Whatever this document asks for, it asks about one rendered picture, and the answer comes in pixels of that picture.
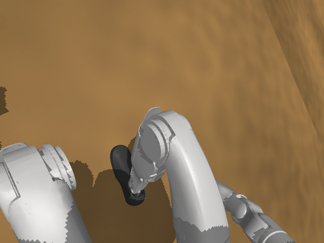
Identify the right robot hand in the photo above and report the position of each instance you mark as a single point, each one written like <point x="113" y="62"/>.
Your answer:
<point x="225" y="191"/>

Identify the right robot foot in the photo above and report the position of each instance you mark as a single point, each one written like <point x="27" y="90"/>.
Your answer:
<point x="120" y="158"/>

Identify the right robot arm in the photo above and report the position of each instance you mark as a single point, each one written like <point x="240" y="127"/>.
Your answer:
<point x="258" y="227"/>

